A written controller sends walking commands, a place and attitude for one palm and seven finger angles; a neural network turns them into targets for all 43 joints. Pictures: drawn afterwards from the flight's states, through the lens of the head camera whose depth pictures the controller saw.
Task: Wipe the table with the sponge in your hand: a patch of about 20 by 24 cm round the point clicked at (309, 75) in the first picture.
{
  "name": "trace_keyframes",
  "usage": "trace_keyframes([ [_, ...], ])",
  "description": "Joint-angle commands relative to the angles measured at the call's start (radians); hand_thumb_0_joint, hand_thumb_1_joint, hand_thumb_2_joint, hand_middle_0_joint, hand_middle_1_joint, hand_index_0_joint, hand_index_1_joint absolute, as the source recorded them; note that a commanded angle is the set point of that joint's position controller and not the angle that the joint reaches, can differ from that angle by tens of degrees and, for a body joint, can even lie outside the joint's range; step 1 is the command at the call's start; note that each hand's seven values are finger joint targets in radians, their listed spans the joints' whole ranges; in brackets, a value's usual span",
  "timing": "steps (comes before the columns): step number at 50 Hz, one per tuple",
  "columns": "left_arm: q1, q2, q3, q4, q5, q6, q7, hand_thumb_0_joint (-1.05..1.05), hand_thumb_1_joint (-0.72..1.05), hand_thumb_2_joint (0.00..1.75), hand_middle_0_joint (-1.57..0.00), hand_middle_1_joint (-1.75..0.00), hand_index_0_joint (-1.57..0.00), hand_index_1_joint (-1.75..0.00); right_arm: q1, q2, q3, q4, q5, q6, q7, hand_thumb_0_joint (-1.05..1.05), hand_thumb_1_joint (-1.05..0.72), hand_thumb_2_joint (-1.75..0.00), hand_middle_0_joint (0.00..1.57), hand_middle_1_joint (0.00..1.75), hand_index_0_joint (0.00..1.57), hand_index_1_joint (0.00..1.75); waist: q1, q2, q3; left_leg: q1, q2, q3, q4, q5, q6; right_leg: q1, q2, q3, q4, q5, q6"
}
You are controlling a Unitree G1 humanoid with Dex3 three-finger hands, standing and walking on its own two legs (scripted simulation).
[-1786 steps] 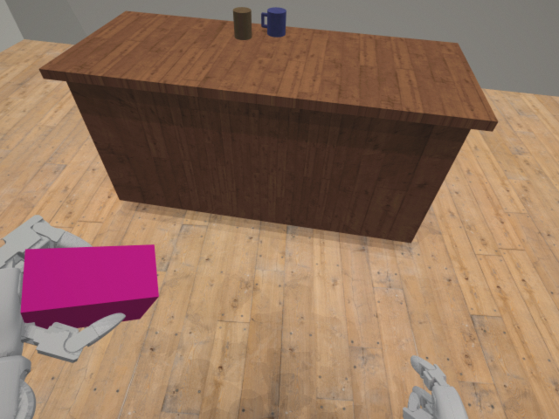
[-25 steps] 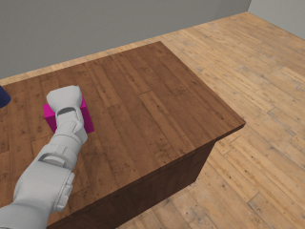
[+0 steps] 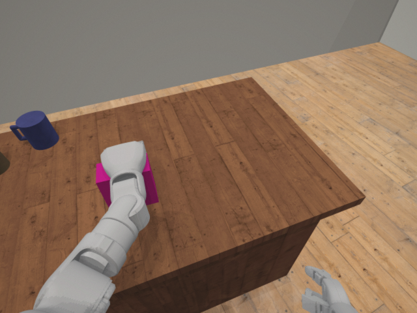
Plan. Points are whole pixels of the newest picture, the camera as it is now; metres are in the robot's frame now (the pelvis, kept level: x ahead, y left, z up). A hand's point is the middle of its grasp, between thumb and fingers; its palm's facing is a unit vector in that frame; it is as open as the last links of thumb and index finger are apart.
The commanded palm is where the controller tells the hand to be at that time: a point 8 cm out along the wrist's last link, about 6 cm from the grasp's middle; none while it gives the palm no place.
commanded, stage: wipe back along the third lane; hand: left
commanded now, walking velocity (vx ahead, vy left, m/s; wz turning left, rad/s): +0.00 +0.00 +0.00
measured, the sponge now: (131, 188) +0.37 +0.22 +0.01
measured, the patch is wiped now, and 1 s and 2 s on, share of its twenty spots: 0.95 0.95 0.95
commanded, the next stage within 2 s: slide back across to the middle lane in 0.88 s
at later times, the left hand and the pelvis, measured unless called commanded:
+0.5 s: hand (139, 199) +0.32 +0.18 +0.05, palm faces +0.00 -0.04 -1.00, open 10.0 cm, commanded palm +0.28 +0.16 +0.08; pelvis -0.01 -0.01 +0.00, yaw +0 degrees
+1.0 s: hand (146, 215) +0.29 +0.15 +0.05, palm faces -0.01 -0.05 -1.00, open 10.0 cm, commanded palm +0.24 +0.14 +0.08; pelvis -0.03 -0.03 +0.00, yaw -1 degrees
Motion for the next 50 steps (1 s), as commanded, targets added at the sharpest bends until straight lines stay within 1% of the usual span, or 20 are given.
trace_keyframes([
  [1,-0.167,0.058,0.018,-0.153,-0.012,-0.003,-0.035,0.0,0.1,1.3,-1.2,-1.6,-1.2,-1.6,-0.099,-0.127,-0.036,-0.133,-0.005,-0.03,-0.008,0.0,-0.9,-0.9,0.2,0.3,0.2,0.3,-0.01,-0.104,-0.252,0.208,-0.025,0.009,-0.007,0.439,0.026,0.097,0.035,-0.016,-0.009,0.552,-0.063],
  [4,-0.156,0.034,-0.003,-0.2,-0.014,-0.004,-0.049,0.0,0.1,1.3,-1.2,-1.6,-1.2,-1.6,-0.119,-0.124,-0.034,-0.141,0.0,-0.028,-0.005,0.0,-0.9,-0.9,0.2,0.3,0.2,0.3,-0.015,-0.11,-0.225,0.204,-0.024,0.006,-0.009,0.446,0.026,0.096,0.034,-0.012,-0.007,0.563,-0.064],
  [9,-0.019,0.046,0.01,-0.281,-0.018,0.002,-0.053,0.0,0.1,1.3,-1.2,-1.6,-1.2,-1.6,-0.141,-0.126,-0.036,-0.159,0.001,-0.035,0.009,0.0,-0.9,-0.9,0.2,0.3,0.2,0.3,0.011,-0.123,-0.222,0.202,-0.023,0.002,-0.01,0.467,0.024,0.125,0.034,-0.011,0.002,0.587,-0.066],
  [10,-0.008,0.006,-0.037,-0.307,-0.018,0.003,-0.056,0.0,0.1,1.3,-1.2,-1.6,-1.2,-1.6,-0.141,-0.126,-0.035,-0.164,0.0,-0.036,0.012,0.0,-0.9,-0.9,0.2,0.3,0.2,0.3,0.005,-0.117,-0.223,0.213,-0.026,0.008,-0.003,0.472,0.028,0.125,0.034,-0.014,0.001,0.598,-0.064],
  [15,0.109,-0.023,-0.069,-0.392,-0.024,0.024,-0.052,0.0,0.1,1.3,-1.2,-1.6,-1.2,-1.6,-0.172,-0.123,-0.038,-0.18,0.005,-0.036,0.036,0.0,-0.9,-0.9,0.2,0.3,0.2,0.3,0.018,-0.121,-0.198,0.209,-0.022,0.003,-0.005,0.462,0.028,0.124,0.038,-0.017,0.008,0.57,-0.068],
  [19,0.069,0.003,-0.047,-0.409,-0.027,0.051,-0.044,0.0,0.1,1.3,-1.2,-1.6,-1.2,-1.6,-0.203,-0.123,-0.035,-0.171,0.011,-0.033,0.035,0.0,-0.9,-0.9,0.2,0.3,0.2,0.3,0.021,-0.133,-0.143,0.19,-0.017,-0.003,-0.034,0.368,0.024,0.086,0.043,-0.011,-0.009,0.453,-0.072],
  [22,0.067,-0.042,-0.096,-0.406,-0.03,0.065,-0.04,0.0,0.1,1.3,-1.2,-1.6,-1.2,-1.6,-0.221,-0.116,-0.03,-0.173,0.015,-0.037,0.036,0.0,-0.9,-0.9,0.2,0.3,0.2,0.3,0.02,-0.128,-0.123,0.189,-0.019,-0.002,-0.045,0.314,0.023,0.065,0.044,-0.02,-0.014,0.371,-0.07],
  [24,0.08,0.017,-0.03,-0.398,-0.031,0.063,-0.033,0.0,0.1,1.3,-1.2,-1.6,-1.2,-1.6,-0.227,-0.121,-0.033,-0.166,0.013,-0.038,0.032,0.0,-0.9,-0.9,0.2,0.3,0.2,0.3,0.037,-0.135,-0.13,0.185,-0.018,-0.006,-0.053,0.288,0.022,0.071,0.046,-0.007,-0.021,0.341,-0.074],
  [28,0.048,-0.055,-0.119,-0.387,-0.012,0.064,-0.038,0.0,0.1,1.3,-1.2,-1.6,-1.2,-1.6,-0.24,-0.11,-0.028,-0.167,0.016,-0.037,0.034,0.0,-0.9,-0.9,0.2,0.3,0.2,0.3,0.021,-0.12,-0.115,0.191,-0.02,0.0,-0.053,0.252,0.022,0.044,0.044,-0.011,-0.023,0.286,-0.073],
  [29,0.069,-0.021,-0.073,-0.393,-0.017,0.059,-0.036,0.0,0.1,1.3,-1.2,-1.6,-1.2,-1.6,-0.24,-0.113,-0.031,-0.17,0.013,-0.039,0.033,0.0,-0.9,-0.9,0.2,0.3,0.2,0.3,0.035,-0.126,-0.125,0.187,-0.022,-0.003,-0.055,0.25,0.023,0.054,0.047,-0.002,-0.028,0.285,-0.075],
  [32,0.04,-0.06,-0.125,-0.382,-0.013,0.057,-0.037,0.0,0.1,1.3,-1.2,-1.6,-1.2,-1.6,-0.251,-0.105,-0.025,-0.173,0.016,-0.039,0.032,0.0,-0.9,-0.9,0.2,0.3,0.2,0.3,0.023,-0.109,-0.095,0.179,-0.025,0.003,-0.06,0.201,0.022,0.032,0.044,-0.007,-0.033,0.223,-0.072],
  [34,0.05,-0.009,-0.067,-0.375,-0.018,0.051,-0.034,0.0,0.1,1.3,-1.2,-1.6,-1.2,-1.6,-0.252,-0.11,-0.027,-0.169,0.014,-0.043,0.028,0.0,-0.9,-0.9,0.2,0.3,0.2,0.3,0.036,-0.118,-0.093,0.17,-0.026,0.0,-0.068,0.177,0.023,0.033,0.046,0.009,-0.047,0.196,-0.072],
  [35,0.041,-0.025,-0.086,-0.369,-0.02,0.051,-0.033,0.0,0.1,1.3,-1.2,-1.6,-1.2,-1.6,-0.251,-0.107,-0.025,-0.169,0.014,-0.043,0.023,0.0,-0.9,-0.9,0.2,0.3,0.2,0.3,0.029,-0.121,-0.096,0.172,-0.029,0.009,-0.066,0.165,0.024,0.04,0.042,0.006,-0.047,0.185,-0.067],
  [39,0.062,-0.014,-0.071,-0.365,-0.012,0.042,-0.033,0.0,0.1,1.3,-1.2,-1.6,-1.2,-1.6,-0.258,-0.109,-0.027,-0.167,0.013,-0.05,0.022,0.0,-0.9,-0.9,0.2,0.3,0.2,0.3,0.04,-0.119,-0.093,0.166,-0.033,0.005,-0.063,0.161,0.022,0.038,0.043,0.027,-0.054,0.186,-0.071],
  [40,0.075,-0.058,-0.115,-0.371,-0.014,0.039,-0.034,0.0,0.1,1.3,-1.2,-1.6,-1.2,-1.6,-0.253,-0.103,-0.027,-0.173,0.013,-0.05,0.024,0.0,-0.9,-0.9,0.2,0.3,0.2,0.3,0.032,-0.114,-0.105,0.174,-0.034,0.012,-0.058,0.168,0.025,0.047,0.039,0.016,-0.045,0.198,-0.069],
  [43,0.154,-0.056,-0.112,-0.404,-0.027,0.032,-0.04,0.0,0.1,1.3,-1.2,-1.6,-1.2,-1.6,-0.26,-0.104,-0.028,-0.184,0.013,-0.054,0.032,0.0,-0.9,-0.9,0.2,0.3,0.2,0.3,0.04,-0.146,-0.11,0.17,-0.038,0.02,-0.046,0.195,0.029,0.078,0.034,0.028,-0.047,0.267,-0.063],
  [44,0.163,0.004,-0.046,-0.41,-0.027,0.028,-0.038,0.0,0.1,1.3,-1.2,-1.6,-1.2,-1.6,-0.26,-0.111,-0.032,-0.177,0.009,-0.053,0.03,0.0,-0.9,-0.9,0.2,0.3,0.2,0.3,0.048,-0.164,-0.115,0.166,-0.037,0.011,-0.048,0.197,0.027,0.085,0.037,0.044,-0.052,0.276,-0.065],
  [45,0.159,-0.029,-0.086,-0.419,-0.025,0.03,-0.038,0.0,0.1,1.3,-1.2,-1.6,-1.2,-1.6,-0.261,-0.107,-0.028,-0.182,0.012,-0.052,0.028,0.0,-0.9,-0.9,0.2,0.3,0.2,0.3,0.041,-0.153,-0.105,0.166,-0.038,0.021,-0.047,0.196,0.029,0.084,0.033,0.035,-0.048,0.276,-0.06],
  [48,0.14,-0.007,-0.068,-0.401,-0.022,0.038,-0.038,0.0,0.1,1.3,-1.2,-1.6,-1.2,-1.6,-0.261,-0.111,-0.027,-0.166,0.014,-0.06,0.021,0.0,-0.9,-0.9,0.2,0.3,0.2,0.3,0.033,-0.173,-0.053,0.156,-0.038,0.022,-0.05,0.178,0.028,0.059,0.033,0.048,-0.064,0.267,-0.056],
  [50,0.135,0.008,-0.049,-0.448,-0.03,0.033,-0.035,0.0,0.1,1.3,-1.2,-1.6,-1.2,-1.6,-0.258,-0.109,-0.03,-0.173,0.012,-0.064,0.02,0.0,-0.9,-0.9,0.2,0.3,0.2,0.3,0.041,-0.154,-0.088,0.168,-0.04,0.025,-0.053,0.189,0.031,0.086,0.032,0.047,-0.056,0.287,-0.057],
])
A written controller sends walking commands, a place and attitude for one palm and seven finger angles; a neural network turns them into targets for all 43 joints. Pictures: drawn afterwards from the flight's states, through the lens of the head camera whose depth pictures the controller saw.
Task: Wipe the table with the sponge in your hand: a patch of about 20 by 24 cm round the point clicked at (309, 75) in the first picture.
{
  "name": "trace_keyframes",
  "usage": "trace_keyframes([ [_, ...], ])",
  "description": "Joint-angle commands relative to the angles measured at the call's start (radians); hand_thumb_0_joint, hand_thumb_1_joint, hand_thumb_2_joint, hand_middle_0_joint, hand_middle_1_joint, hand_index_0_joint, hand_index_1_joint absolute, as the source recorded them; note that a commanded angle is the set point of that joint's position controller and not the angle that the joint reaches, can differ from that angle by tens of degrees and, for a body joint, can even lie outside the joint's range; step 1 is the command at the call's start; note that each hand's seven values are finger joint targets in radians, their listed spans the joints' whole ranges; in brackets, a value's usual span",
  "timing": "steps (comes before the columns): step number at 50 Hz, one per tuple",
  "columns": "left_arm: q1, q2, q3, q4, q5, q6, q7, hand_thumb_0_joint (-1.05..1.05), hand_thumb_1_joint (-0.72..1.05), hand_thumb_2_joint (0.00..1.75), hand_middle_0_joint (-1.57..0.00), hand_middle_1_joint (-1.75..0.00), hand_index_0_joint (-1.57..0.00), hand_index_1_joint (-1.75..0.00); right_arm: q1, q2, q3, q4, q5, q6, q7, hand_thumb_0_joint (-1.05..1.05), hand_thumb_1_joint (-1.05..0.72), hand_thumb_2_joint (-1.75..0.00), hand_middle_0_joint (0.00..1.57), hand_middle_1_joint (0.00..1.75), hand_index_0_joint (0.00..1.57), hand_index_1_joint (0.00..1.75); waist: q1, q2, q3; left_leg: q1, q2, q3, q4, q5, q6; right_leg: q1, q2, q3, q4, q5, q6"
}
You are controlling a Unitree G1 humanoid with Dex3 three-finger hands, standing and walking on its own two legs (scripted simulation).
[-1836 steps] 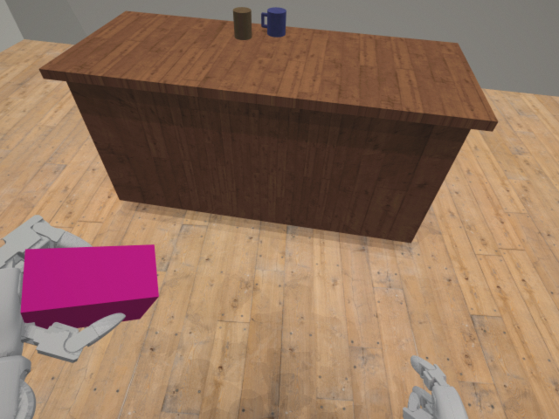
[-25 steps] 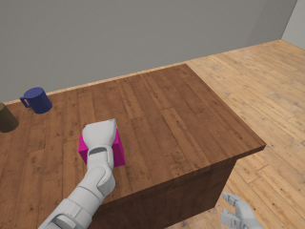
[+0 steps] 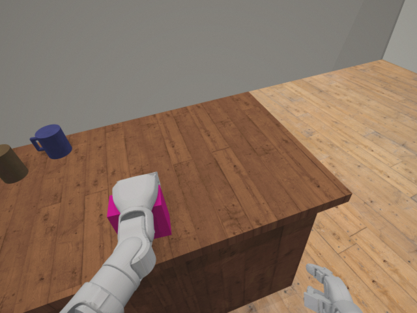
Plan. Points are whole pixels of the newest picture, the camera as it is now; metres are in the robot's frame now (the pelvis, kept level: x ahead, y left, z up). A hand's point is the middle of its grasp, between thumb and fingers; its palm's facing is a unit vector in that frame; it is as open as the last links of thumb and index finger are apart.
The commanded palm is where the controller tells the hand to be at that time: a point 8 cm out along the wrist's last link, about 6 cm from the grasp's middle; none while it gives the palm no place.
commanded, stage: slide back across to the middle lane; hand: left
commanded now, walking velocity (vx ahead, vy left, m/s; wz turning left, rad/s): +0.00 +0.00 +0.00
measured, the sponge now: (143, 220) +0.31 +0.20 +0.00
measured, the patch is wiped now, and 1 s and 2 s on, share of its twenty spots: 0.95 0.95 0.95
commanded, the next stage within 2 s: wipe forward along the middle lane in 0.62 s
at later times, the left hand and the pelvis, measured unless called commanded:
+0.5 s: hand (118, 218) +0.28 +0.23 +0.05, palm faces +0.00 -0.11 -0.99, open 10.0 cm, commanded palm +0.24 +0.23 +0.10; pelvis +0.00 +0.00 +0.00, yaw -1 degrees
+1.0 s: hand (100, 217) +0.28 +0.27 +0.05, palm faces -0.04 -0.07 -1.00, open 10.0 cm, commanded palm +0.26 +0.26 +0.09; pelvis -0.01 +0.01 +0.00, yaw +0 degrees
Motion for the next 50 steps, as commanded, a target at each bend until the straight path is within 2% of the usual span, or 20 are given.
trace_keyframes([
  [1,-0.139,0.085,0.096,-0.121,-0.043,-0.009,-0.02,0.0,0.1,1.3,-1.2,-1.6,-1.2,-1.6,-0.249,-0.09,-0.031,-0.18,-0.001,-0.068,-0.011,0.0,-0.9,-0.9,0.2,0.3,0.2,0.3,0.02,-0.194,-0.116,0.073,-0.066,0.021,-0.033,0.164,0.062,0.044,0.008,0.047,-0.114,0.302,-0.016],
  [4,-0.143,0.132,0.135,-0.186,-0.031,-0.013,-0.02,0.0,0.1,1.3,-1.2,-1.6,-1.2,-1.6,-0.255,-0.094,-0.032,-0.181,-0.004,-0.071,-0.015,0.0,-0.9,-0.9,0.2,0.3,0.2,0.3,0.026,-0.148,-0.148,0.095,-0.069,0.017,-0.036,0.193,0.06,0.067,0.009,0.065,-0.11,0.335,-0.021],
  [7,-0.058,0.127,0.128,-0.232,-0.027,-0.016,-0.026,0.0,0.1,1.3,-1.2,-1.6,-1.2,-1.6,-0.262,-0.084,-0.029,-0.196,-0.004,-0.082,-0.012,0.0,-0.9,-0.9,0.2,0.3,0.2,0.3,0.034,-0.162,-0.144,0.103,-0.072,0.022,-0.033,0.228,0.064,0.09,0.008,0.057,-0.103,0.387,-0.018],
  [9,-0.036,0.21,0.204,-0.275,-0.017,-0.02,-0.025,0.0,0.1,1.3,-1.2,-1.6,-1.2,-1.6,-0.258,-0.095,-0.033,-0.193,-0.008,-0.086,-0.013,0.0,-0.9,-0.9,0.2,0.3,0.2,0.3,0.044,-0.147,-0.155,0.119,-0.071,0.016,-0.035,0.252,0.061,0.106,0.011,0.08,-0.106,0.423,-0.023],
  [10,-0.027,0.162,0.154,-0.306,-0.019,-0.019,-0.03,0.0,0.1,1.3,-1.2,-1.6,-1.2,-1.6,-0.265,-0.085,-0.028,-0.207,-0.007,-0.087,-0.013,0.0,-0.9,-0.9,0.2,0.3,0.2,0.3,0.037,-0.143,-0.151,0.112,-0.073,0.022,-0.035,0.25,0.064,0.107,0.009,0.066,-0.098,0.426,-0.018],
  [12,-0.003,0.163,0.152,-0.313,-0.013,-0.017,-0.037,0.0,0.1,1.3,-1.2,-1.6,-1.2,-1.6,-0.266,-0.084,-0.027,-0.204,-0.007,-0.096,-0.013,0.0,-0.9,-0.9,0.2,0.3,0.2,0.3,0.034,-0.168,-0.123,0.119,-0.072,0.019,-0.039,0.252,0.065,0.097,0.011,0.072,-0.111,0.422,-0.017],
  [14,0.025,0.241,0.226,-0.331,-0.005,-0.021,-0.038,0.0,0.1,1.3,-1.2,-1.6,-1.2,-1.6,-0.262,-0.094,-0.03,-0.197,-0.011,-0.103,-0.017,0.0,-0.9,-0.9,0.2,0.3,0.2,0.3,0.045,-0.164,-0.121,0.13,-0.073,0.012,-0.039,0.259,0.062,0.102,0.015,0.089,-0.114,0.433,-0.021],
  [15,0.041,0.217,0.208,-0.352,-0.014,-0.023,-0.04,0.0,0.1,1.3,-1.2,-1.6,-1.2,-1.6,-0.264,-0.088,-0.027,-0.204,-0.011,-0.106,-0.02,0.0,-0.9,-0.9,0.2,0.3,0.2,0.3,0.042,-0.155,-0.129,0.129,-0.074,0.024,-0.037,0.262,0.065,0.113,0.01,0.08,-0.108,0.459,-0.016],
  [20,0.017,0.248,0.224,-0.367,0.001,-0.029,-0.055,0.0,0.1,1.3,-1.2,-1.6,-1.2,-1.6,-0.269,-0.089,-0.022,-0.19,-0.012,-0.117,-0.035,0.0,-0.9,-0.9,0.2,0.3,0.2,0.3,0.03,-0.111,-0.08,0.138,-0.072,0.014,-0.055,0.23,0.062,0.076,0.015,0.093,-0.129,0.375,-0.02],
  [24,0.045,0.284,0.262,-0.376,0.001,-0.051,-0.072,0.0,0.1,1.3,-1.2,-1.6,-1.2,-1.6,-0.263,-0.094,-0.024,-0.184,-0.016,-0.13,-0.046,0.0,-0.9,-0.9,0.2,0.3,0.2,0.3,0.035,-0.106,-0.095,0.158,-0.075,0.004,-0.051,0.244,0.062,0.083,0.015,0.106,-0.138,0.389,-0.024],
  [27,0.076,0.248,0.235,-0.397,-0.007,-0.078,-0.084,0.0,0.1,1.3,-1.2,-1.6,-1.2,-1.6,-0.255,-0.09,-0.022,-0.193,-0.018,-0.137,-0.05,0.0,-0.9,-0.9,0.2,0.3,0.2,0.3,0.027,-0.126,-0.101,0.149,-0.071,0.004,-0.052,0.245,0.065,0.084,0.013,0.085,-0.131,0.398,-0.019],
  [29,0.102,0.305,0.296,-0.4,-0.003,-0.098,-0.081,0.0,0.1,1.3,-1.2,-1.6,-1.2,-1.6,-0.244,-0.098,-0.027,-0.184,-0.023,-0.143,-0.054,0.0,-0.9,-0.9,0.2,0.3,0.2,0.3,0.036,-0.118,-0.112,0.16,-0.072,-0.004,-0.049,0.257,0.062,0.089,0.017,0.102,-0.133,0.41,-0.025],
  [30,0.103,0.262,0.26,-0.412,-0.01,-0.104,-0.082,0.0,0.1,1.3,-1.2,-1.6,-1.2,-1.6,-0.241,-0.091,-0.024,-0.195,-0.023,-0.143,-0.056,0.0,-0.9,-0.9,0.2,0.3,0.2,0.3,0.031,-0.119,-0.108,0.145,-0.07,0.001,-0.055,0.24,0.065,0.087,0.015,0.082,-0.129,0.387,-0.019],
  [34,0.069,0.333,0.323,-0.403,0.006,-0.124,-0.073,0.0,0.1,1.3,-1.2,-1.6,-1.2,-1.6,-0.239,-0.103,-0.028,-0.178,-0.029,-0.152,-0.069,0.0,-0.9,-0.9,0.2,0.3,0.2,0.3,0.037,-0.112,-0.072,0.151,-0.069,-0.011,-0.065,0.207,0.061,0.058,0.02,0.096,-0.155,0.308,-0.025],
  [40,-0.084,0.265,0.245,-0.333,0.019,-0.134,-0.068,0.0,0.1,1.3,-1.2,-1.6,-1.2,-1.6,-0.223,-0.1,-0.028,-0.159,-0.023,-0.163,-0.088,0.0,-0.9,-0.9,0.2,0.3,0.2,0.3,0.008,-0.076,-0.047,0.141,-0.064,-0.012,-0.086,0.131,0.065,-0.007,0.025,0.052,-0.166,0.156,-0.026],
  [43,-0.084,0.275,0.263,-0.254,0.012,-0.149,-0.066,0.0,0.1,1.3,-1.2,-1.6,-1.2,-1.6,-0.205,-0.105,-0.029,-0.144,-0.023,-0.168,-0.096,0.0,-0.9,-0.9,0.2,0.3,0.2,0.3,0.012,-0.106,-0.068,0.129,-0.066,-0.016,-0.085,0.124,0.064,0.0,0.025,0.042,-0.164,0.16,-0.024],
  [44,-0.123,0.326,0.306,-0.246,0.017,-0.157,-0.062,0.0,0.1,1.3,-1.2,-1.6,-1.2,-1.6,-0.196,-0.113,-0.03,-0.134,-0.025,-0.167,-0.099,0.0,-0.9,-0.9,0.2,0.3,0.2,0.3,0.015,-0.088,-0.08,0.131,-0.064,-0.022,-0.093,0.118,0.06,0.004,0.029,0.053,-0.163,0.149,-0.031],
  [45,-0.14,0.273,0.265,-0.249,0.01,-0.169,-0.059,0.0,0.1,1.3,-1.2,-1.6,-1.2,-1.6,-0.187,-0.105,-0.033,-0.143,-0.023,-0.171,-0.101,0.0,-0.9,-0.9,0.2,0.3,0.2,0.3,0.007,-0.098,-0.102,0.128,-0.066,-0.013,-0.082,0.126,0.064,0.009,0.026,0.035,-0.15,0.164,-0.025],
  [48,-0.154,0.262,0.261,-0.151,0.017,-0.175,-0.055,0.0,0.1,1.3,-1.2,-1.6,-1.2,-1.6,-0.169,-0.113,-0.034,-0.124,-0.022,-0.168,-0.104,0.0,-0.9,-0.9,0.2,0.3,0.2,0.3,-0.003,-0.147,-0.077,0.104,-0.064,-0.017,-0.077,0.113,0.061,-0.022,0.028,0.034,-0.154,0.16,-0.023],
  [50,-0.193,0.265,0.26,-0.116,0.015,-0.178,-0.051,0.0,0.1,1.3,-1.2,-1.6,-1.2,-1.6,-0.158,-0.115,-0.035,-0.122,-0.02,-0.168,-0.105,0.0,-0.9,-0.9,0.2,0.3,0.2,0.3,-0.009,-0.124,-0.07,0.092,-0.062,-0.016,-0.08,0.091,0.06,-0.034,0.026,0.03,-0.154,0.133,-0.024],
])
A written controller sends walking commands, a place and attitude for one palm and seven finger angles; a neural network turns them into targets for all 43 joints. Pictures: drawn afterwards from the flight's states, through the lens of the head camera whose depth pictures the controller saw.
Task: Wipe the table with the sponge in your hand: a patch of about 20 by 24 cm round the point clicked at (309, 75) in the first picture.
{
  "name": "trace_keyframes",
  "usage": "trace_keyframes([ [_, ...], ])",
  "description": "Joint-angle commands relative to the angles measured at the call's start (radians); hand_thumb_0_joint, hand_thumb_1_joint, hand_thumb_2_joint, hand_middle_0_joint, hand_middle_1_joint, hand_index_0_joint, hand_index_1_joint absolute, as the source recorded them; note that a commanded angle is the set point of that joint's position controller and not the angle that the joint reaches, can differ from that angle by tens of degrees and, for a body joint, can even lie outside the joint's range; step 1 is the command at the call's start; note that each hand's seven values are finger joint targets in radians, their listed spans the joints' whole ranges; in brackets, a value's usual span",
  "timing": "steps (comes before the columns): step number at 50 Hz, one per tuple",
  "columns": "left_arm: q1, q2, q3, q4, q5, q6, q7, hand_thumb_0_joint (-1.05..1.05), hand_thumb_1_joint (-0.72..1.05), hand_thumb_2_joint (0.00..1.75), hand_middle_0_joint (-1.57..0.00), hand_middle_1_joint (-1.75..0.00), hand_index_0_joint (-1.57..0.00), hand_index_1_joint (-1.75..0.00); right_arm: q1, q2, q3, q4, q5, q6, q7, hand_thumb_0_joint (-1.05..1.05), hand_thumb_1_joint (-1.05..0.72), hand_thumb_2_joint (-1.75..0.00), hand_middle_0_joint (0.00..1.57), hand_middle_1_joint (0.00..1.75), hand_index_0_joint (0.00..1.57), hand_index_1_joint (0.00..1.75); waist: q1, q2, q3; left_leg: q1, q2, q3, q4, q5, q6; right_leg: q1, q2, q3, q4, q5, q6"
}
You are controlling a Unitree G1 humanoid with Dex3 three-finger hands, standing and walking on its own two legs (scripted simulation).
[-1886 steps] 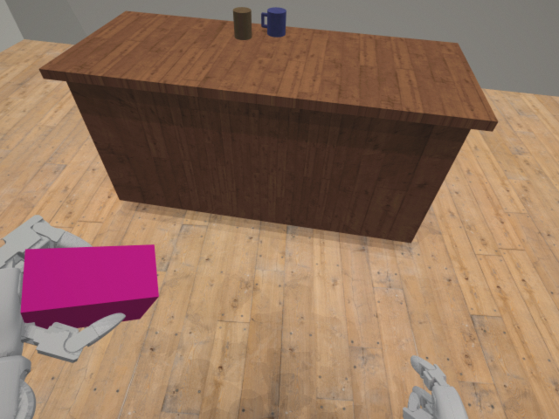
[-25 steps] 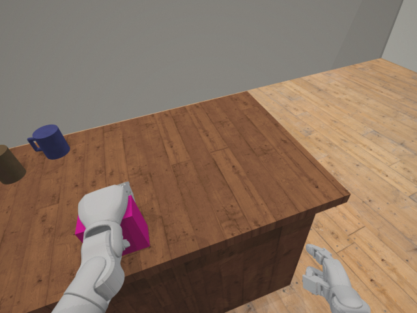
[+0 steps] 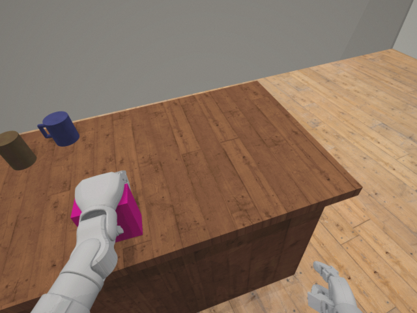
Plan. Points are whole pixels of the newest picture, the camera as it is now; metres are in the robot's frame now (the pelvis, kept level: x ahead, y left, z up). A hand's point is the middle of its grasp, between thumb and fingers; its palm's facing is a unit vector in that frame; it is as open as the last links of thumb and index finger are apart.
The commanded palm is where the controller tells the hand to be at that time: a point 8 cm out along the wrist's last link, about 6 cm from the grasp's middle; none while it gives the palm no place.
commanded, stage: wipe forward along the middle lane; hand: left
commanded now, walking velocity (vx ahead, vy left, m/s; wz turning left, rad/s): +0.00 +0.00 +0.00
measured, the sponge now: (113, 221) +0.29 +0.26 +0.00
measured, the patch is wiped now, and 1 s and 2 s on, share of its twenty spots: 0.95 0.95 0.95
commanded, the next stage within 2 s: slide back across to the first lane in 1.34 s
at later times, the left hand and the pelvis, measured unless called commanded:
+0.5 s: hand (114, 186) +0.35 +0.27 +0.04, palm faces -0.08 -0.02 -1.00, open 10.0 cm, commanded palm +0.33 +0.27 +0.08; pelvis +0.00 -0.01 +0.00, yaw +0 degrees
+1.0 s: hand (112, 171) +0.40 +0.30 +0.04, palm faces -0.11 -0.01 -0.99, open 9.9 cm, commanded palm +0.38 +0.29 +0.08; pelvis +0.00 +0.00 -0.01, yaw +0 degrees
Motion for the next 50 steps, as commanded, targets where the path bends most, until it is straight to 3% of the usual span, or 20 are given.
trace_keyframes([
  [1,-0.306,0.117,0.049,-0.008,0.012,-0.016,0.031,0.0,0.1,1.3,-1.2,-1.6,-1.2,-1.6,-0.17,-0.12,-0.038,-0.15,0.001,-0.052,-0.015,0.0,-0.9,-0.9,0.2,0.3,0.2,0.3,-0.024,-0.132,-0.132,0.079,-0.052,-0.015,-0.045,0.047,0.047,-0.063,0.036,0.024,-0.099,0.077,-0.04],
  [4,-0.346,0.15,0.073,0.042,0.023,-0.023,0.036,0.0,0.1,1.3,-1.2,-1.6,-1.2,-1.6,-0.151,-0.128,-0.041,-0.142,-0.002,-0.049,-0.014,0.0,-0.9,-0.9,0.2,0.3,0.2,0.3,-0.019,-0.114,-0.151,0.069,-0.052,-0.022,-0.046,0.041,0.043,-0.068,0.037,0.026,-0.091,0.069,-0.047],
  [8,-0.411,0.099,0.029,0.129,0.009,-0.035,0.042,0.0,0.1,1.3,-1.2,-1.6,-1.2,-1.6,-0.126,-0.128,-0.041,-0.138,0.003,-0.045,-0.015,0.0,-0.9,-0.9,0.2,0.3,0.2,0.3,-0.047,-0.157,-0.139,0.042,-0.051,-0.017,-0.025,0.024,0.049,-0.1,0.034,0.017,-0.087,0.07,-0.036],
  [9,-0.421,0.173,0.096,0.153,0.011,-0.036,0.047,0.0,0.1,1.3,-1.2,-1.6,-1.2,-1.6,-0.114,-0.135,-0.046,-0.128,0.002,-0.042,-0.017,0.0,-0.9,-0.9,0.2,0.3,0.2,0.3,-0.038,-0.155,-0.148,0.034,-0.05,-0.02,-0.029,0.017,0.045,-0.088,0.034,0.028,-0.089,0.064,-0.039],
  [13,-0.45,0.159,0.077,0.21,0.008,-0.05,0.053,0.0,0.1,1.3,-1.2,-1.6,-1.2,-1.6,-0.095,-0.134,-0.045,-0.131,0.004,-0.035,-0.018,0.0,-0.9,-0.9,0.2,0.3,0.2,0.3,-0.048,-0.16,-0.168,0.01,-0.053,-0.011,-0.008,0.036,0.048,-0.088,0.029,0.024,-0.076,0.105,-0.031],
  [14,-0.461,0.198,0.112,0.216,0.012,-0.053,0.054,0.0,0.1,1.3,-1.2,-1.6,-1.2,-1.6,-0.086,-0.138,-0.048,-0.127,0.002,-0.033,-0.018,0.0,-0.9,-0.9,0.2,0.3,0.2,0.3,-0.042,-0.156,-0.179,0.009,-0.052,-0.014,-0.012,0.033,0.046,-0.078,0.03,0.03,-0.079,0.102,-0.034],
  [18,-0.481,0.198,0.101,0.27,0.015,-0.066,0.054,0.0,0.1,1.3,-1.2,-1.6,-1.2,-1.6,-0.064,-0.139,-0.048,-0.131,0.003,-0.026,-0.017,0.0,-0.9,-0.9,0.2,0.3,0.2,0.3,-0.053,-0.143,-0.173,-0.016,-0.055,-0.006,0.003,0.04,0.051,-0.085,0.027,0.027,-0.073,0.124,-0.028],
  [19,-0.501,0.233,0.13,0.269,0.018,-0.07,0.053,0.0,0.1,1.3,-1.2,-1.6,-1.2,-1.6,-0.06,-0.142,-0.05,-0.126,0.003,-0.023,-0.017,0.0,-0.9,-0.9,0.2,0.3,0.2,0.3,-0.051,-0.125,-0.182,-0.009,-0.052,-0.012,-0.002,0.04,0.047,-0.083,0.028,0.034,-0.077,0.116,-0.032],
  [20,-0.535,0.2,0.092,0.266,0.017,-0.079,0.053,0.0,0.1,1.3,-1.2,-1.6,-1.2,-1.6,-0.049,-0.138,-0.05,-0.13,0.004,-0.024,-0.017,0.0,-0.9,-0.9,0.2,0.3,0.2,0.3,-0.065,-0.121,-0.189,-0.009,-0.053,-0.007,0.007,0.043,0.052,-0.089,0.026,0.028,-0.07,0.123,-0.027],
  [23,-0.528,0.239,0.126,0.316,0.02,-0.089,0.056,0.0,0.1,1.3,-1.2,-1.6,-1.2,-1.6,-0.029,-0.145,-0.053,-0.125,0.002,-0.019,-0.016,0.0,-0.9,-0.9,0.2,0.3,0.2,0.3,-0.065,-0.148,-0.199,-0.028,-0.052,-0.004,0.018,0.053,0.054,-0.081,0.025,0.032,-0.066,0.155,-0.024],
  [24,-0.526,0.268,0.157,0.306,0.018,-0.094,0.055,0.0,0.1,1.3,-1.2,-1.6,-1.2,-1.6,-0.027,-0.145,-0.054,-0.125,0.002,-0.018,-0.016,0.0,-0.9,-0.9,0.2,0.3,0.2,0.3,-0.053,-0.122,-0.215,-0.027,-0.052,-0.008,0.011,0.062,0.051,-0.069,0.027,0.038,-0.067,0.163,-0.029],
  [27,-0.549,0.233,0.122,0.344,0.02,-0.11,0.062,0.0,0.1,1.3,-1.2,-1.6,-1.2,-1.6,-0.009,-0.144,-0.057,-0.124,0.003,-0.016,-0.015,0.0,-0.9,-0.9,0.2,0.3,0.2,0.3,-0.076,-0.143,-0.193,-0.041,-0.049,-0.002,0.022,0.046,0.055,-0.098,0.025,0.029,-0.065,0.147,-0.021],
  [29,-0.592,0.293,0.166,0.347,0.021,-0.12,0.061,0.0,0.1,1.3,-1.2,-1.6,-1.2,-1.6,0.0,-0.149,-0.057,-0.118,0.002,-0.015,-0.017,0.0,-0.9,-0.9,0.2,0.3,0.2,0.3,-0.075,-0.143,-0.21,-0.041,-0.046,-0.007,0.018,0.053,0.056,-0.086,0.024,0.038,-0.068,0.158,-0.023],
  [33,-0.617,0.32,0.173,0.409,0.027,-0.138,0.07,0.0,0.1,1.3,-1.2,-1.6,-1.2,-1.6,0.027,-0.154,-0.059,-0.107,0.002,-0.012,-0.018,0.0,-0.9,-0.9,0.2,0.3,0.2,0.3,-0.087,-0.166,-0.217,-0.07,-0.047,0.004,0.032,0.046,0.06,-0.083,0.019,0.04,-0.062,0.169,-0.012],
  [34,-0.623,0.352,0.206,0.404,0.026,-0.145,0.069,0.0,0.1,1.3,-1.2,-1.6,-1.2,-1.6,0.031,-0.155,-0.06,-0.106,0.001,-0.012,-0.017,0.0,-0.9,-0.9,0.2,0.3,0.2,0.3,-0.078,-0.139,-0.231,-0.069,-0.047,0.0,0.028,0.062,0.058,-0.072,0.021,0.045,-0.061,0.187,-0.018],
  [41,-0.684,0.347,0.172,0.474,0.051,-0.166,0.068,0.0,0.1,1.3,-1.2,-1.6,-1.2,-1.6,0.069,-0.159,-0.062,-0.099,0.001,-0.004,-0.01,0.0,-0.9,-0.9,0.2,0.3,0.2,0.3,-0.103,-0.107,-0.231,-0.072,-0.044,0.005,0.044,0.073,0.061,-0.109,0.021,0.033,-0.052,0.19,-0.016],
  [44,-0.709,0.341,0.179,0.461,0.048,-0.182,0.071,0.0,0.1,1.3,-1.2,-1.6,-1.2,-1.6,0.076,-0.153,-0.063,-0.102,0.0,-0.006,-0.006,0.0,-0.9,-0.9,0.2,0.3,0.2,0.3,-0.098,-0.087,-0.27,-0.061,-0.04,-0.003,0.04,0.093,0.059,-0.111,0.025,0.028,-0.046,0.197,-0.022],
  [48,-0.725,0.34,0.174,0.505,0.049,-0.187,0.088,0.0,0.1,1.3,-1.2,-1.6,-1.2,-1.6,0.101,-0.159,-0.069,-0.095,-0.002,-0.002,-0.003,0.0,-0.9,-0.9,0.2,0.3,0.2,0.3,-0.11,-0.123,-0.276,-0.076,-0.036,0.004,0.053,0.088,0.061,-0.12,0.024,0.025,-0.04,0.207,-0.016],
  [49,-0.74,0.368,0.207,0.5,0.044,-0.194,0.09,0.0,0.1,1.3,-1.2,-1.6,-1.2,-1.6,0.102,-0.161,-0.069,-0.091,-0.002,-0.002,-0.004,0.0,-0.9,-0.9,0.2,0.3,0.2,0.3,-0.107,-0.126,-0.292,-0.076,-0.034,-0.003,0.051,0.108,0.06,-0.111,0.026,0.028,-0.035,0.227,-0.02],
  [50,-0.742,0.346,0.177,0.52,0.051,-0.192,0.094,0.0,0.1,1.3,-1.2,-1.6,-1.2,-1.6,0.111,-0.162,-0.07,-0.089,-0.003,-0.001,-0.004,0.0,-0.9,-0.9,0.2,0.3,0.2,0.3,-0.118,-0.118,-0.278,-0.074,-0.036,-0.001,0.056,0.099,0.061,-0.129,0.027,0.02,-0.032,0.207,-0.016],
])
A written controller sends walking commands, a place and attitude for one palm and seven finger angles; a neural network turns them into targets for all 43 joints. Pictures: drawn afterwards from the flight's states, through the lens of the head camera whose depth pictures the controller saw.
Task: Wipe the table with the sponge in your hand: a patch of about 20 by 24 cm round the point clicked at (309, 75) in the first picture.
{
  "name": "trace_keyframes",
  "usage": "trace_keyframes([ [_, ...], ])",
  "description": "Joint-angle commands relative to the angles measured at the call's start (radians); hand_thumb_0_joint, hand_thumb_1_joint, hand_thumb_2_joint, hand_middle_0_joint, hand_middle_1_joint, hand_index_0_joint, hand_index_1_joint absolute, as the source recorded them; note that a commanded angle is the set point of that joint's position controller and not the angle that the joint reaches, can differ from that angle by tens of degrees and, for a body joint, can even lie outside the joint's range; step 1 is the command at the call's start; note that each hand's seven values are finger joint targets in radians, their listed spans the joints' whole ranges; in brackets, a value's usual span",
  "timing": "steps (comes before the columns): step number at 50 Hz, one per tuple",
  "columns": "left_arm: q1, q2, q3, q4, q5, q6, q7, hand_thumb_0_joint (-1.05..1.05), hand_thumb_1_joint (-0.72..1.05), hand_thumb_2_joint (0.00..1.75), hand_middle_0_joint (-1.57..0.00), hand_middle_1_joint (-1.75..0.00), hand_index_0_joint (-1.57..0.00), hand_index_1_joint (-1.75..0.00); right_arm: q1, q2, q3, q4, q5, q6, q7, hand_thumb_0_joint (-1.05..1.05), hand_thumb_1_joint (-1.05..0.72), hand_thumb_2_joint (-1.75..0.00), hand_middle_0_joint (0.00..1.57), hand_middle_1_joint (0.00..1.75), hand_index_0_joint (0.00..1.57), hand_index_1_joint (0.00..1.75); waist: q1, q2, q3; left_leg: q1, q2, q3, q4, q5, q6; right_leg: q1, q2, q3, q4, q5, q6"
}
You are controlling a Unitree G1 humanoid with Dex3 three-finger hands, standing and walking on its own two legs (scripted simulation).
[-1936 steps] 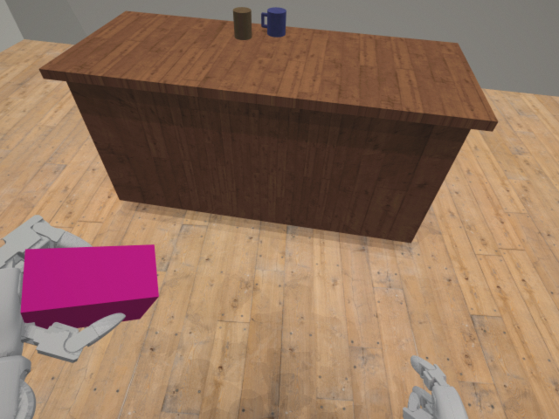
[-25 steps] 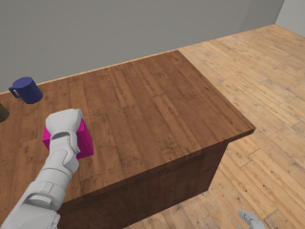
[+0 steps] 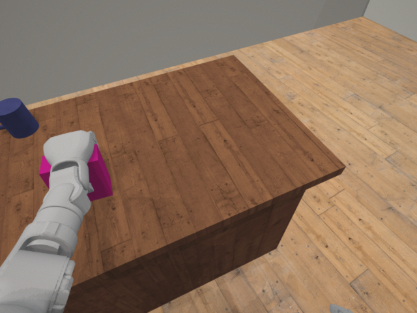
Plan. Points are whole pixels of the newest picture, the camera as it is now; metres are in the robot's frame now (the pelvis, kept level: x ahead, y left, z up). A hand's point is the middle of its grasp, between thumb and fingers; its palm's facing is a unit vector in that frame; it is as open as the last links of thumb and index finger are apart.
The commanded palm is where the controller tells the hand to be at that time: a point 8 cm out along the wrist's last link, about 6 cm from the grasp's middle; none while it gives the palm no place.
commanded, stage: wipe forward along the middle lane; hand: left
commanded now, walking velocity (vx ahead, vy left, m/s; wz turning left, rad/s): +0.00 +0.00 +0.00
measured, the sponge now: (82, 182) +0.38 +0.31 +0.01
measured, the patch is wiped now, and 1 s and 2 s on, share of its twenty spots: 0.95 0.95 0.95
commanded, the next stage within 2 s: slide back across to the first lane in 0.34 s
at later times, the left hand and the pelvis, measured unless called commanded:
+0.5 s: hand (78, 150) +0.44 +0.32 +0.05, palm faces -0.11 -0.01 -0.99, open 9.9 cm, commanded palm +0.41 +0.31 +0.09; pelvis +0.00 +0.02 +0.00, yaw -1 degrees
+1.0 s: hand (46, 159) +0.41 +0.38 +0.06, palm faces -0.13 -0.02 -0.99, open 10.0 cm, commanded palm +0.39 +0.37 +0.11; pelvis +0.03 +0.02 +0.00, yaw +0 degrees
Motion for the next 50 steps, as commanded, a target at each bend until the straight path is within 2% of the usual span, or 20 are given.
trace_keyframes([
  [1,-0.318,0.226,0.037,-0.052,0.028,0.003,0.046,0.0,0.1,1.3,-1.2,-1.6,-1.2,-1.6,-0.03,-0.134,-0.041,-0.101,-0.006,-0.034,-0.008,0.0,-0.9,-0.9,0.2,0.3,0.2,0.3,-0.024,-0.11,-0.233,0.133,-0.048,0.011,-0.033,0.117,0.057,0.052,0.011,0.025,-0.081,0.201,-0.018],
  [2,-0.312,0.208,0.024,-0.044,0.028,0.006,0.047,0.0,0.1,1.3,-1.2,-1.6,-1.2,-1.6,-0.03,-0.132,-0.042,-0.102,-0.006,-0.035,-0.004,0.0,-0.9,-0.9,0.2,0.3,0.2,0.3,-0.023,-0.1,-0.226,0.132,-0.047,0.015,-0.033,0.122,0.057,0.048,0.01,0.024,-0.081,0.212,-0.019],
  [4,-0.337,0.248,0.059,-0.048,0.028,0.005,0.049,0.0,0.1,1.3,-1.2,-1.6,-1.2,-1.6,-0.032,-0.134,-0.04,-0.097,-0.006,-0.033,-0.004,0.0,-0.9,-0.9,0.2,0.3,0.2,0.3,-0.016,-0.081,-0.251,0.14,-0.044,0.007,-0.036,0.148,0.056,0.056,0.012,0.027,-0.075,0.226,-0.024],
  [8,-0.403,0.241,0.019,0.004,0.043,0.021,0.052,0.0,0.1,1.3,-1.2,-1.6,-1.2,-1.6,-0.014,-0.138,-0.036,-0.091,-0.005,-0.028,-0.001,0.0,-0.9,-0.9,0.2,0.3,0.2,0.3,-0.042,-0.069,-0.208,0.129,-0.043,0.003,-0.039,0.108,0.054,0.001,0.014,0.015,-0.079,0.158,-0.022],
  [13,-0.443,0.222,0.001,0.03,0.055,0.018,0.051,0.0,0.1,1.3,-1.2,-1.6,-1.2,-1.6,0.014,-0.135,-0.041,-0.084,-0.011,-0.03,0.004,0.0,-0.9,-0.9,0.2,0.3,0.2,0.3,-0.046,-0.039,-0.256,0.157,-0.036,-0.005,-0.026,0.131,0.052,-0.026,0.021,0.008,-0.065,0.154,-0.029],
  [14,-0.447,0.239,0.031,0.025,0.047,0.01,0.051,0.0,0.1,1.3,-1.2,-1.6,-1.2,-1.6,0.012,-0.133,-0.042,-0.082,-0.013,-0.033,0.003,0.0,-0.9,-0.9,0.2,0.3,0.2,0.3,-0.035,-0.038,-0.285,0.163,-0.032,-0.013,-0.027,0.159,0.051,-0.014,0.023,0.009,-0.058,0.172,-0.032],
  [18,-0.447,0.289,0.058,0.075,0.04,0.013,0.059,0.0,0.1,1.3,-1.2,-1.6,-1.2,-1.6,0.036,-0.142,-0.041,-0.081,-0.014,-0.025,0.004,0.0,-0.9,-0.9,0.2,0.3,0.2,0.3,-0.041,-0.085,-0.288,0.123,-0.035,-0.004,-0.015,0.141,0.051,0.004,0.022,0.011,-0.056,0.184,-0.022],
  [20,-0.5,0.276,0.035,0.08,0.039,0.01,0.056,0.0,0.1,1.3,-1.2,-1.6,-1.2,-1.6,0.044,-0.145,-0.041,-0.074,-0.015,-0.029,0.001,0.0,-0.9,-0.9,0.2,0.3,0.2,0.3,-0.062,-0.082,-0.267,0.126,-0.034,-0.006,-0.013,0.14,0.054,-0.018,0.023,0.009,-0.057,0.179,-0.02],
  [21,-0.513,0.316,0.059,0.102,0.054,0.012,0.059,0.0,0.1,1.3,-1.2,-1.6,-1.2,-1.6,0.053,-0.15,-0.042,-0.066,-0.015,-0.028,0.002,0.0,-0.9,-0.9,0.2,0.3,0.2,0.3,-0.063,-0.081,-0.264,0.115,-0.031,-0.007,-0.013,0.13,0.053,-0.029,0.021,0.01,-0.055,0.165,-0.02],
  [22,-0.507,0.287,0.03,0.096,0.061,0.013,0.057,0.0,0.1,1.3,-1.2,-1.6,-1.2,-1.6,0.057,-0.145,-0.04,-0.073,-0.016,-0.029,0.006,0.0,-0.9,-0.9,0.2,0.3,0.2,0.3,-0.06,-0.048,-0.268,0.119,-0.034,-0.006,-0.012,0.14,0.052,-0.035,0.023,0.008,-0.051,0.171,-0.023],
  [24,-0.478,0.349,0.096,0.06,0.062,0.001,0.053,0.0,0.1,1.3,-1.2,-1.6,-1.2,-1.6,0.052,-0.144,-0.044,-0.077,-0.019,-0.028,0.01,0.0,-0.9,-0.9,0.2,0.3,0.2,0.3,-0.025,-0.02,-0.334,0.144,-0.032,-0.008,-0.01,0.198,0.051,0.017,0.022,0.015,-0.042,0.223,-0.032],
  [26,-0.443,0.376,0.11,0.046,0.067,-0.003,0.053,0.0,0.1,1.3,-1.2,-1.6,-1.2,-1.6,0.062,-0.145,-0.048,-0.085,-0.019,-0.023,0.011,0.0,-0.9,-0.9,0.2,0.3,0.2,0.3,-0.019,-0.021,-0.37,0.157,-0.037,0.001,0.003,0.227,0.054,0.054,0.023,0.017,-0.037,0.268,-0.028],
  [29,-0.413,0.371,0.118,0.01,0.05,-0.01,0.041,0.0,0.1,1.3,-1.2,-1.6,-1.2,-1.6,0.044,-0.141,-0.047,-0.096,-0.015,-0.024,0.014,0.0,-0.9,-0.9,0.2,0.3,0.2,0.3,-0.011,-0.015,-0.358,0.16,-0.037,-0.003,-0.01,0.242,0.054,0.075,0.023,0.014,-0.044,0.281,-0.03],
  [32,-0.411,0.444,0.148,0.007,0.059,-0.004,0.037,0.0,0.1,1.3,-1.2,-1.6,-1.2,-1.6,0.041,-0.153,-0.043,-0.098,-0.01,-0.019,0.014,0.0,-0.9,-0.9,0.2,0.3,0.2,0.3,-0.012,-0.026,-0.307,0.143,-0.043,0.001,-0.026,0.198,0.059,0.082,0.021,0.013,-0.064,0.244,-0.025],
  [34,-0.409,0.491,0.191,-0.034,0.057,-0.016,0.032,0.0,0.1,1.3,-1.2,-1.6,-1.2,-1.6,0.029,-0.151,-0.042,-0.105,-0.01,-0.022,0.012,0.0,-0.9,-0.9,0.2,0.3,0.2,0.3,0.006,-0.013,-0.328,0.155,-0.044,-0.003,-0.035,0.233,0.06,0.119,0.019,0.017,-0.063,0.272,-0.03],
  [36,-0.406,0.504,0.182,-0.033,0.071,-0.017,0.022,0.0,0.1,1.3,-1.2,-1.6,-1.2,-1.6,0.039,-0.157,-0.043,-0.1,-0.011,-0.02,0.012,0.0,-0.9,-0.9,0.2,0.3,0.2,0.3,-0.003,-0.007,-0.312,0.164,-0.045,0.002,-0.034,0.239,0.061,0.118,0.019,0.014,-0.067,0.283,-0.029],
  [39,-0.35,0.446,0.16,-0.069,0.058,-0.034,-0.003,0.0,0.1,1.3,-1.2,-1.6,-1.2,-1.6,0.022,-0.147,-0.047,-0.113,-0.008,-0.026,0.016,0.0,-0.9,-0.9,0.2,0.3,0.2,0.3,0.01,0.034,-0.31,0.205,-0.043,-0.001,-0.042,0.286,0.061,0.118,0.021,0.013,-0.076,0.303,-0.037],
  [40,-0.319,0.46,0.166,-0.069,0.058,-0.037,-0.011,0.0,0.1,1.3,-1.2,-1.6,-1.2,-1.6,0.035,-0.156,-0.051,-0.112,-0.01,-0.024,0.015,0.0,-0.9,-0.9,0.2,0.3,0.2,0.3,0.009,0.017,-0.318,0.221,-0.043,-0.005,-0.034,0.293,0.063,0.122,0.025,0.007,-0.075,0.305,-0.038],
  [43,-0.302,0.402,0.128,-0.131,0.031,-0.07,-0.033,0.0,0.1,1.3,-1.2,-1.6,-1.2,-1.6,0.026,-0.152,-0.057,-0.118,-0.006,-0.027,0.01,0.0,-0.9,-0.9,0.2,0.3,0.2,0.3,-0.013,0.01,-0.304,0.254,-0.038,-0.002,-0.031,0.304,0.065,0.101,0.025,0.008,-0.087,0.321,-0.034],
  [50,-0.248,0.448,0.183,-0.184,0.034,-0.118,-0.042,0.0,0.1,1.3,-1.2,-1.6,-1.2,-1.6,0.022,-0.159,-0.062,-0.111,-0.01,-0.021,0.003,0.0,-0.9,-0.9,0.2,0.3,0.2,0.3,0.001,0.005,-0.287,0.279,-0.042,-0.009,-0.027,0.368,0.068,0.106,0.027,0.003,-0.085,0.357,-0.043],
])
